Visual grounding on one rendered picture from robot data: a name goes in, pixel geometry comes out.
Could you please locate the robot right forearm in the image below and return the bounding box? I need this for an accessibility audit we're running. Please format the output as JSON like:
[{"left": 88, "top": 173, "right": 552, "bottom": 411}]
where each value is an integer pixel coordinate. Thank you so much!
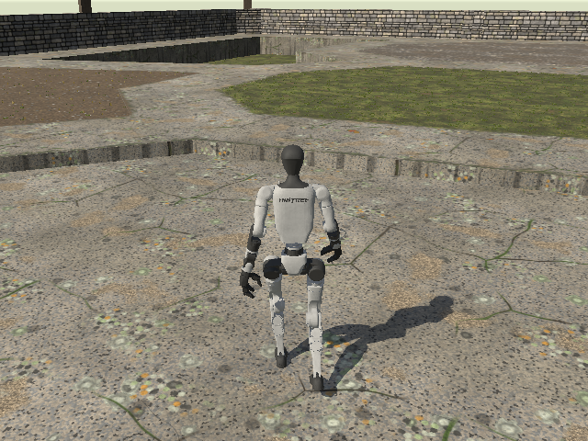
[{"left": 327, "top": 219, "right": 341, "bottom": 249}]

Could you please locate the right robot hand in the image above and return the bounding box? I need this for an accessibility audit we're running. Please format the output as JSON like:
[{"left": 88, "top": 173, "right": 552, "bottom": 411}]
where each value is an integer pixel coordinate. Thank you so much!
[{"left": 321, "top": 245, "right": 342, "bottom": 263}]

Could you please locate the left robot upper arm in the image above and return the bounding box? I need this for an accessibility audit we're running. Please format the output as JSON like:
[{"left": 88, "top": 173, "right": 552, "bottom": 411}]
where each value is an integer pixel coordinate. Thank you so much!
[{"left": 252, "top": 185, "right": 275, "bottom": 238}]

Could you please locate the right robot upper arm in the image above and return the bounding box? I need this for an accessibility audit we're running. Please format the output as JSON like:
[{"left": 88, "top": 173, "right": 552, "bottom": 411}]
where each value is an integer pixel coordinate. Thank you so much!
[{"left": 312, "top": 184, "right": 337, "bottom": 232}]

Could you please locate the left robot hand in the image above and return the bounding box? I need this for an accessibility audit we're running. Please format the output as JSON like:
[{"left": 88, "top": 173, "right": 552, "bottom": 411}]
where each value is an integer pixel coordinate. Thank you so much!
[{"left": 240, "top": 270, "right": 262, "bottom": 299}]

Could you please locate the right robot shin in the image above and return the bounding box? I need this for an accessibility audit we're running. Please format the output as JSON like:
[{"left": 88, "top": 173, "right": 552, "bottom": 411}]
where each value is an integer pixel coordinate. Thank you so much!
[{"left": 309, "top": 312, "right": 322, "bottom": 378}]

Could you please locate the robot right thigh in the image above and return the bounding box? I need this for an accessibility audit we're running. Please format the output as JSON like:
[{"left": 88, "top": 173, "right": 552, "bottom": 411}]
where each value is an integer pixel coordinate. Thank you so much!
[{"left": 306, "top": 258, "right": 325, "bottom": 328}]

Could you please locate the robot left forearm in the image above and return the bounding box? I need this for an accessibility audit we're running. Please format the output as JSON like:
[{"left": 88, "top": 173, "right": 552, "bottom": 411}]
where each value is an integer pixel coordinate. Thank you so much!
[{"left": 242, "top": 224, "right": 261, "bottom": 273}]

